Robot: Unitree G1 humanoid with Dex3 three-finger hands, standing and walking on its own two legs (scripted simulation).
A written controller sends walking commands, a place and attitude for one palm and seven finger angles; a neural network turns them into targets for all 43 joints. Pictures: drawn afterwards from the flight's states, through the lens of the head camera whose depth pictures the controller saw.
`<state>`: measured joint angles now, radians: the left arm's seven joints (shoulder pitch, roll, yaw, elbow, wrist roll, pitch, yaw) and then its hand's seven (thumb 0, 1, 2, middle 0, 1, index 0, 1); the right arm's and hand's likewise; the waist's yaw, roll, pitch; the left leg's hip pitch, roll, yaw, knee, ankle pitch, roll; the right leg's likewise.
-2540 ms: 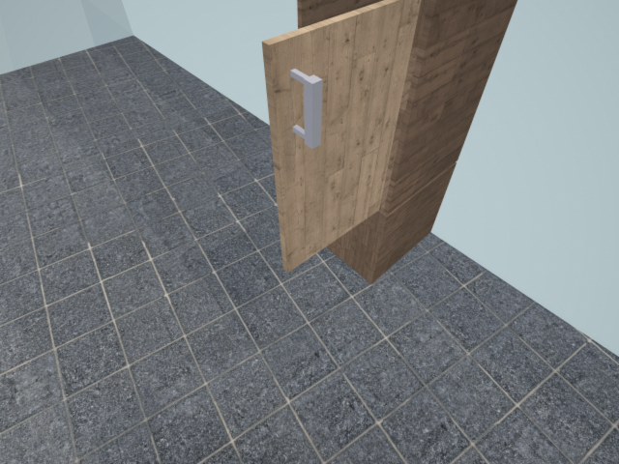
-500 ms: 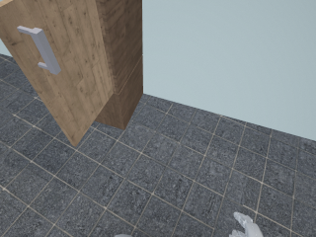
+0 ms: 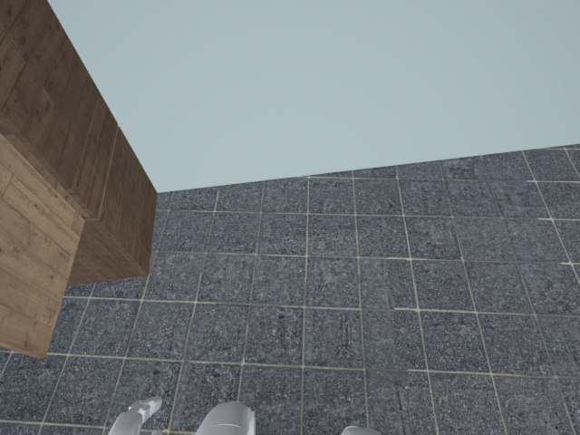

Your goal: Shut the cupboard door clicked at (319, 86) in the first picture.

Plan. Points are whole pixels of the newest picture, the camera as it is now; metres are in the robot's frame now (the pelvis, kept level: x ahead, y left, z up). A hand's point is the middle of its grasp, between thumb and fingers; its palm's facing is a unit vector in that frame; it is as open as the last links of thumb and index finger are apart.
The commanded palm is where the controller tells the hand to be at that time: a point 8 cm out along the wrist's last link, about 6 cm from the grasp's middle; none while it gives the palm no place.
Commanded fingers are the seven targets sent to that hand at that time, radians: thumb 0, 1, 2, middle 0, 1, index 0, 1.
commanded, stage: walk around to get in front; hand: left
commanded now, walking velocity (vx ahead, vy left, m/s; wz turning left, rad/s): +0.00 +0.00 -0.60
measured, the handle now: out of the picture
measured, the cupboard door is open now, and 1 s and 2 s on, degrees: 88 88 88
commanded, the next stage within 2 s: none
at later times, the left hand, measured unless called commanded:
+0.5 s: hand (181, 400) +0.18 +0.19 -0.16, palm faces -0.27 -0.94 -0.20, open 7.4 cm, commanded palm none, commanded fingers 0.00 0.90 0.90 -0.20 -0.30 -0.20 -0.30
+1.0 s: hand (234, 363) +0.24 +0.12 -0.18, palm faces -0.50 -0.84 -0.18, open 7.4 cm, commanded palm none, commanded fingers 0.00 0.90 0.90 -0.20 -0.30 -0.20 -0.30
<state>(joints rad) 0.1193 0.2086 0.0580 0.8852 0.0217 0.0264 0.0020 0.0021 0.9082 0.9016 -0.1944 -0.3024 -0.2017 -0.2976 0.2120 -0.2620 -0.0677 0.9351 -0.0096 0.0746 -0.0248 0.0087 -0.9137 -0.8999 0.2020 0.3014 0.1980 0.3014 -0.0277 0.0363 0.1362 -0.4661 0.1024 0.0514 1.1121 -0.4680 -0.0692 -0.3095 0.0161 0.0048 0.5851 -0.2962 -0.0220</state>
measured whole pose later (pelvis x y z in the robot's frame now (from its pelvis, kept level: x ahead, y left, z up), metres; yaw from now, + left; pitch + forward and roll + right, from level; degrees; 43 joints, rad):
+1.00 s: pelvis +0.08 -0.01 +0.00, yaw -34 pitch +3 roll -1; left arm 0.19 0.20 0.07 0.93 0.01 0.04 0.00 0.00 0.90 0.90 -0.20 -0.30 -0.21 -0.30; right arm 0.14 -0.20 -0.04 0.87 -0.01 0.01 -0.03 0.00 -0.91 -0.90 0.20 0.30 0.20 0.30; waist 0.01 -0.02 0.08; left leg -0.33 0.05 0.03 0.59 -0.29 -0.04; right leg -0.32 0.07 0.10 0.62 -0.35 -0.01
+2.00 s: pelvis +0.15 -0.12 +0.01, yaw -70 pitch +2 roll -2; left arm 0.23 0.24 0.10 0.95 0.04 0.04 -0.05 0.01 0.91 0.90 -0.19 -0.30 -0.20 -0.30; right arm 0.29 -0.16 -0.01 0.91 -0.03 -0.04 -0.03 0.00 -0.91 -0.90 0.21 0.30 0.20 0.30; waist 0.01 -0.03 0.05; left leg -0.15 0.08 0.17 0.44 -0.32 0.01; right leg -0.56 -0.01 -0.01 1.19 -0.32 0.01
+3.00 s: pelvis +0.17 -0.61 +0.00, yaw -99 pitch +1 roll +0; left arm 0.32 0.17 0.07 1.06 0.02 -0.01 -0.02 0.01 0.91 0.90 -0.19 -0.30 -0.20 -0.30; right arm 0.16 -0.15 -0.02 0.94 -0.03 -0.08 -0.03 0.00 -0.91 -0.90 0.20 0.30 0.20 0.30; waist 0.04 -0.04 0.07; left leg -0.28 0.04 0.20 0.56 -0.29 0.04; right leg -0.48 -0.03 -0.01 1.31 -0.34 -0.02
